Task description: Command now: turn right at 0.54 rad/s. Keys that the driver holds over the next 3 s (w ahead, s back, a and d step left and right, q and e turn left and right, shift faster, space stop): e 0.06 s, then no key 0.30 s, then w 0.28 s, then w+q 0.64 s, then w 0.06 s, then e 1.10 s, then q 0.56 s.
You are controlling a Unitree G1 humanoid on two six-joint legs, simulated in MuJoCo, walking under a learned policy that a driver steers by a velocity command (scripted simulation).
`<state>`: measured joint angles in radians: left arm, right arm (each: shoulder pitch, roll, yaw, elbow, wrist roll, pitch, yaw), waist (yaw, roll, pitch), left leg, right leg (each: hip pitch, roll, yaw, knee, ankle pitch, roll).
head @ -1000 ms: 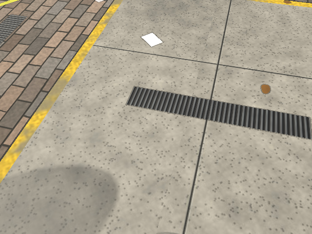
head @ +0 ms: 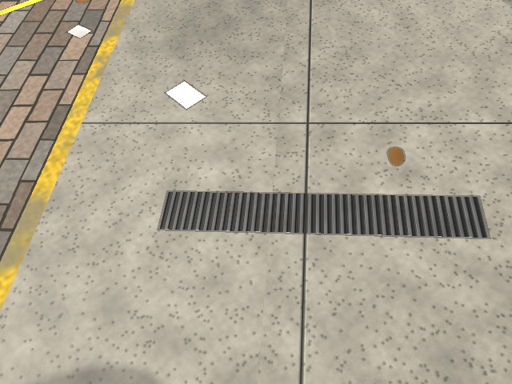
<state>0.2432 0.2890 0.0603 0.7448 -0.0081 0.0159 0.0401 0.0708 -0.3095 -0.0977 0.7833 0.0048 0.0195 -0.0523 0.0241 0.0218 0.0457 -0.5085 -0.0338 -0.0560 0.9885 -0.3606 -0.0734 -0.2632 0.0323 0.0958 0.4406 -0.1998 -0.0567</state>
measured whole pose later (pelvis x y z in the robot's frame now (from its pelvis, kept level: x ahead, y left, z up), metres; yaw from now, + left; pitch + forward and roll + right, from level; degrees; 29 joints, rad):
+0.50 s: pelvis +0.02 +0.03 +0.00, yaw -8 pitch +0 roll +0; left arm 0.20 0.30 0.06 0.78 -0.02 0.03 0.03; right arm 0.18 -0.25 -0.04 0.86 0.01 -0.01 -0.02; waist -0.02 -0.02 0.03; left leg -0.19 -0.01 -0.03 0.42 -0.24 0.02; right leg -0.28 0.00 0.06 0.69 -0.45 0.07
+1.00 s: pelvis +0.19 +0.03 -0.03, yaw +1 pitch +2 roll +0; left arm 0.43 0.29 0.06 0.89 -0.01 -0.06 0.02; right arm 0.02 -0.28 -0.03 0.74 0.03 -0.06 0.07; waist 0.08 0.01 0.05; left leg -0.57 0.01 0.06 0.58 -0.07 0.09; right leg 0.21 -0.03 -0.14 0.22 -0.44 0.04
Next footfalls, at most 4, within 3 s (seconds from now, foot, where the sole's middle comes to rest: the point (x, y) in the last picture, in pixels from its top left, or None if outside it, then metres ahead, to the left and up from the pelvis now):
0.24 left None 0.06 0.15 -0.78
0.58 right None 0.02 -0.10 -0.78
1.02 left None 0.39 0.13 -0.78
1.50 right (300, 293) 0.71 -0.01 -0.78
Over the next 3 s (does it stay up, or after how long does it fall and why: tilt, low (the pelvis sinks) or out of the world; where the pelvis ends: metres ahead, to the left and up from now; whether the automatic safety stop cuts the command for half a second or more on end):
stays up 0.59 0.07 -0.01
